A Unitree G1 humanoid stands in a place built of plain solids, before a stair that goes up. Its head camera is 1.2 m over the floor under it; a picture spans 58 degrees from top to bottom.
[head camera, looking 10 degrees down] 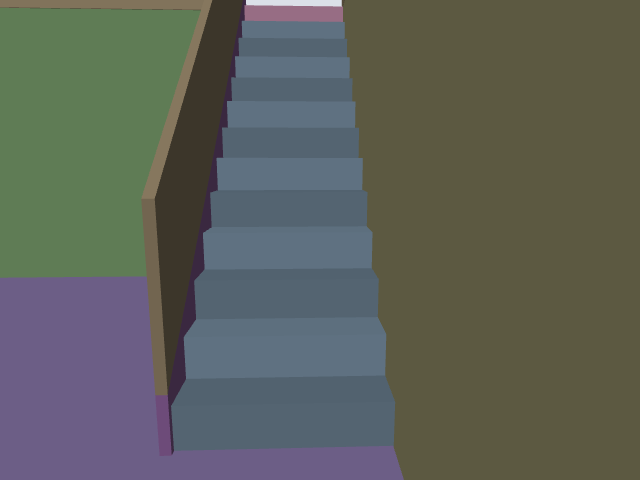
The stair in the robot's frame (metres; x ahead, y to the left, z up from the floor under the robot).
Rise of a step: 0.21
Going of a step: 0.23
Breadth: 0.94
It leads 2 degrees to the left of straight ahead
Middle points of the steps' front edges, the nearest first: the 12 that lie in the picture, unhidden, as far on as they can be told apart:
1.67 0.15 0.21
1.90 0.16 0.41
2.13 0.17 0.62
2.36 0.18 0.83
2.60 0.18 1.03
2.83 0.19 1.24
3.06 0.20 1.44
3.29 0.21 1.65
3.52 0.22 1.86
3.76 0.23 2.06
3.99 0.23 2.27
4.22 0.24 2.48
